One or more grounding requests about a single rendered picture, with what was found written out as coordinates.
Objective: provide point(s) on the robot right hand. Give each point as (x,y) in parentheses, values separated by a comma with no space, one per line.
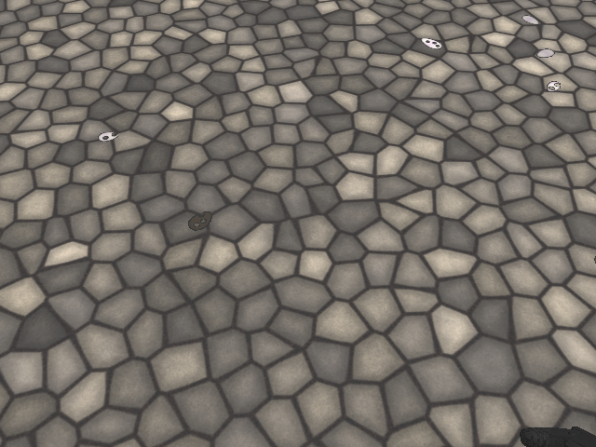
(557,437)

